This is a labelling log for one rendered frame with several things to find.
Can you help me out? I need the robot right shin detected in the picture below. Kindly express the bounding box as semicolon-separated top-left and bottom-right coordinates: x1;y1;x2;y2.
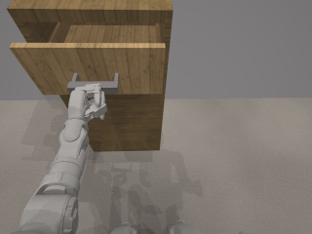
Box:
175;220;185;225

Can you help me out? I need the robot left hand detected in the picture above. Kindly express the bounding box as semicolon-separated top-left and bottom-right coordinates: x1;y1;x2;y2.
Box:
67;83;107;125

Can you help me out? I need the robot left upper arm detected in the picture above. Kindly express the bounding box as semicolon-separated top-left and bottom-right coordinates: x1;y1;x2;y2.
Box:
10;194;79;234

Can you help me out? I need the drawer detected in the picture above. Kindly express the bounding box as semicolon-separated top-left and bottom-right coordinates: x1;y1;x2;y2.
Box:
9;22;166;96

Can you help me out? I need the cabinet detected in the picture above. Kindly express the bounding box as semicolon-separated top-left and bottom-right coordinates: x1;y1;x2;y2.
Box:
7;0;174;152

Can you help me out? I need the robot left forearm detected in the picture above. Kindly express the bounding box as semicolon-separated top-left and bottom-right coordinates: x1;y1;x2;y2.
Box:
19;119;90;231

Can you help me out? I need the robot left shin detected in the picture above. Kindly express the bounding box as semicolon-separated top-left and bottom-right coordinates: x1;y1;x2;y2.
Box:
121;222;132;227

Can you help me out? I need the handle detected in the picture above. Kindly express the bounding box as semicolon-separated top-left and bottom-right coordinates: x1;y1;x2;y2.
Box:
67;72;120;94

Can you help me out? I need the robot shin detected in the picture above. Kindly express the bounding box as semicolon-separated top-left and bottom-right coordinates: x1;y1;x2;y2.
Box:
121;222;132;227
175;220;185;225

